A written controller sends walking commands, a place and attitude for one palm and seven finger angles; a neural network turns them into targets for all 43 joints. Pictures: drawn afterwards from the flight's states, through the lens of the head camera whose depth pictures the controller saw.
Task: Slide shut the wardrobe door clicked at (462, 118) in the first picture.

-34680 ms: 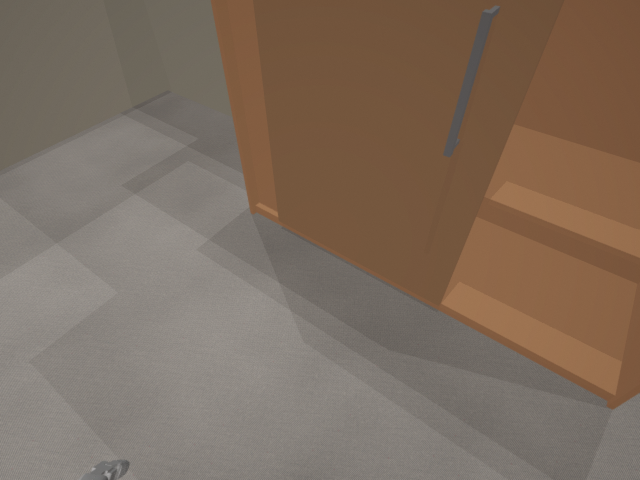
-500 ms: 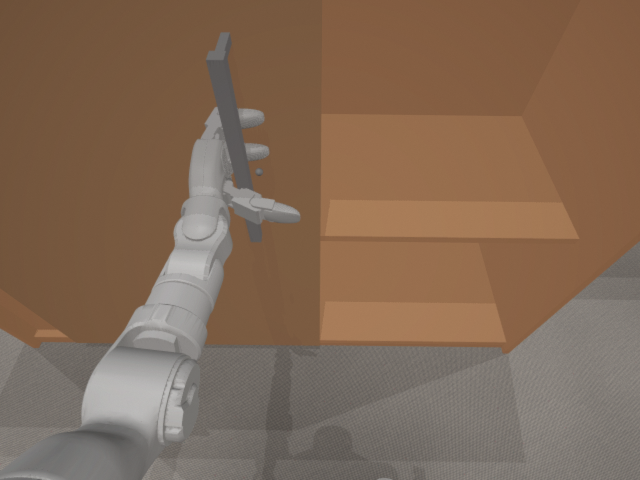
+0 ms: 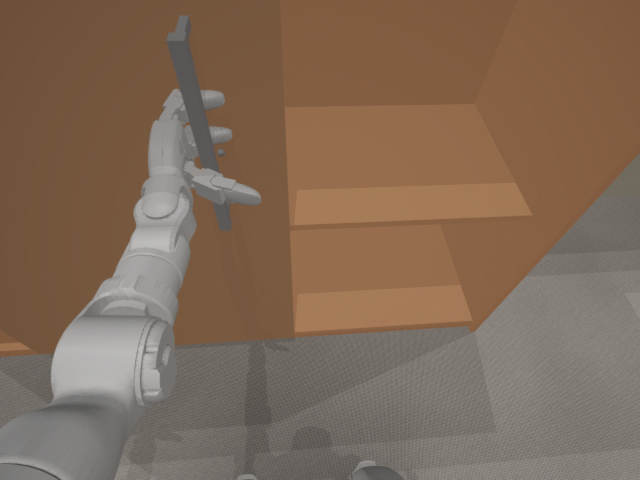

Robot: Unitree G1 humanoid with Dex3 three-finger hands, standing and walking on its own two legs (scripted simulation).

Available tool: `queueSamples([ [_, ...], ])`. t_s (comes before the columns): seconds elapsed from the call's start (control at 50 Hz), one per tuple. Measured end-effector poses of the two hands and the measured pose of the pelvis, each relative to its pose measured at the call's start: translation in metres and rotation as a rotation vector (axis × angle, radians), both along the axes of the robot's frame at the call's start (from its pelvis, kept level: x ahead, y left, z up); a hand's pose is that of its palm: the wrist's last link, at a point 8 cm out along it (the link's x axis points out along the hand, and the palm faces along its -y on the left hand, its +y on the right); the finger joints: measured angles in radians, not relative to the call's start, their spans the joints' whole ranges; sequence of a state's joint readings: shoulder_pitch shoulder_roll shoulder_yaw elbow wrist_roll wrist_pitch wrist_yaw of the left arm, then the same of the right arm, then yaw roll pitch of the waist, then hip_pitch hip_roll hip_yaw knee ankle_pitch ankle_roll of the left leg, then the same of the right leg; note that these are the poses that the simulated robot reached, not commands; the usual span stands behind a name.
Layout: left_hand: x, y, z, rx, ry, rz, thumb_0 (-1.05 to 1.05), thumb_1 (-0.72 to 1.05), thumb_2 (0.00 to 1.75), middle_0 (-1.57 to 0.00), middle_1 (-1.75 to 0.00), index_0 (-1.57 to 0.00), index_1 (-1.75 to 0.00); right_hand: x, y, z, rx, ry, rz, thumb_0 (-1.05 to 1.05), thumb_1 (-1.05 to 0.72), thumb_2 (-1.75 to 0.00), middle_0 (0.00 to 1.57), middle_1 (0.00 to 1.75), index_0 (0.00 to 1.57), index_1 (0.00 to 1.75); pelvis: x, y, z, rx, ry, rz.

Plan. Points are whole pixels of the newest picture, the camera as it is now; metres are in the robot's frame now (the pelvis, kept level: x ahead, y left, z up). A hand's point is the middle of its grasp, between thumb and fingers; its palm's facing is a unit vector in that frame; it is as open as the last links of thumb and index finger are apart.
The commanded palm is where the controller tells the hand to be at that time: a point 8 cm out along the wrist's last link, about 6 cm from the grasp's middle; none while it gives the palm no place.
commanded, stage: loosen the grip on the handle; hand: left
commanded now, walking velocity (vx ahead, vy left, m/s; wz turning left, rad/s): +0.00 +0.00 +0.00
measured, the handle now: (208, 144) +0.53 +0.13 +0.11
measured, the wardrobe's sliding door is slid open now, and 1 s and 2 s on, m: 0.58 0.59 0.59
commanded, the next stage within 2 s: slip the hand off the handle in 0.06 s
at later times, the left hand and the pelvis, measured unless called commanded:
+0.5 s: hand (209, 150) +0.49 +0.12 +0.13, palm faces -0.02 -1.00 +0.03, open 14.1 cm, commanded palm +0.47 +0.20 +0.13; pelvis +0.00 +0.02 +0.00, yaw -2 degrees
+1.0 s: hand (152, 174) +0.46 +0.19 +0.12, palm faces +0.01 -1.00 +0.03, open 14.7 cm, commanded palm +0.42 +0.23 +0.13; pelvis +0.02 +0.02 +0.00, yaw +0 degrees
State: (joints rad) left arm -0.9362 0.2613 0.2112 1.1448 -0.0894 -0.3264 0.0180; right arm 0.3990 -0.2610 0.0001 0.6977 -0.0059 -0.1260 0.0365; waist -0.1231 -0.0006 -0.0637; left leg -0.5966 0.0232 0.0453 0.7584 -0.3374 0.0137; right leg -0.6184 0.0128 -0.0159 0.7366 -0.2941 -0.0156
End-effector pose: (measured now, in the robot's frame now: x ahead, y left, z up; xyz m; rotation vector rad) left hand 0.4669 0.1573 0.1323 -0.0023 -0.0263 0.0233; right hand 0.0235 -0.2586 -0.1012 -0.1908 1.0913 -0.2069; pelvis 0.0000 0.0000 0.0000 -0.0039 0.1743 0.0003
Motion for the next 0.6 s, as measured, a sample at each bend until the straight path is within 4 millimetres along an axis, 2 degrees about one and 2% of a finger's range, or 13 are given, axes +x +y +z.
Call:
queueSamples([
  [0.16, 0.001, 0.002, -0.001, -0.015, 0.000, -0.005, -0.01, -0.55, 0.20, -0.32, -1.21, -0.31, -1.20, -0.009, 0.007, 0.000, 0.004, 0.036, -0.005, 0.01, -0.91, -0.89, 0.20, 0.30, 0.20, 0.30, 0.000, 0.005, 0.001, -0.006, 0.007, 0.003],
  [0.48, 0.006, 0.014, -0.001, -0.029, 0.000, -0.050, -0.01, -0.55, 0.20, -0.43, -1.20, -0.36, -1.20, 0.008, 0.015, 0.008, -0.024, -0.021, -0.045, 0.00, -0.91, -0.89, 0.20, 0.30, 0.20, 0.30, 0.003, 0.015, 0.002, -0.007, 0.002, -0.027],
  [0.6, 0.005, 0.031, -0.004, -0.018, 0.000, -0.020, -0.01, -0.55, 0.20, -0.42, -1.19, -0.38, -1.20, 0.009, 0.016, 0.010, -0.035, -0.022, -0.056, 0.00, -0.91, -0.89, 0.20, 0.30, 0.20, 0.30, 0.002, 0.017, 0.002, -0.008, 0.002, -0.033],
])
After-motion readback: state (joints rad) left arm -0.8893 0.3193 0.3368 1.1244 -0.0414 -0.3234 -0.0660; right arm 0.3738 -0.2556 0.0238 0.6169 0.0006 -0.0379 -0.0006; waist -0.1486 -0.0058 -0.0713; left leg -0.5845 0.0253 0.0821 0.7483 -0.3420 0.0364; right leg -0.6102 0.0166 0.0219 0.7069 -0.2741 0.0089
